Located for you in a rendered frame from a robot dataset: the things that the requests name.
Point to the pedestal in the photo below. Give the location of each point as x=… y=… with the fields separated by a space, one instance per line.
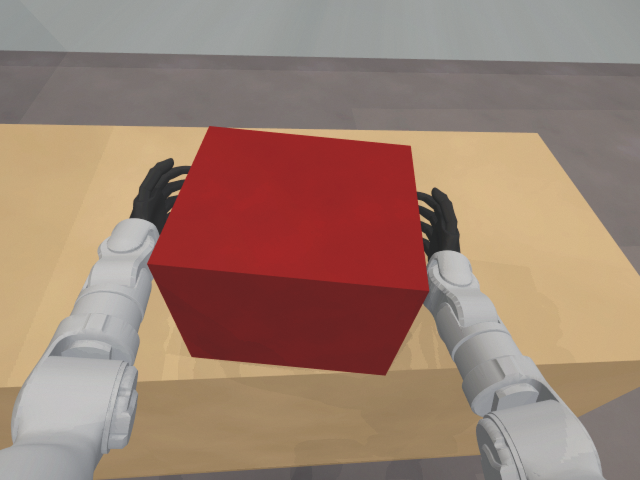
x=561 y=285

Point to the robot right hand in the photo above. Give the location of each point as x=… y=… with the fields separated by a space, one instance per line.
x=443 y=234

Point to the left robot upper arm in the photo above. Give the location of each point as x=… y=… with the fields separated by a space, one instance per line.
x=76 y=410

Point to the left robot forearm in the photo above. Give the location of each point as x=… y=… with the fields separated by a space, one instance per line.
x=107 y=314

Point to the right robot forearm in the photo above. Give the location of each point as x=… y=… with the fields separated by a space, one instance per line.
x=495 y=374

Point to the robot left hand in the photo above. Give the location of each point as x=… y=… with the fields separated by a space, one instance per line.
x=153 y=202

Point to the carton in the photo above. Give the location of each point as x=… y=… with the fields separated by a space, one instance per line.
x=294 y=250

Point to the right robot upper arm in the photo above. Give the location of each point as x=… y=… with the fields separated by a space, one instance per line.
x=537 y=441

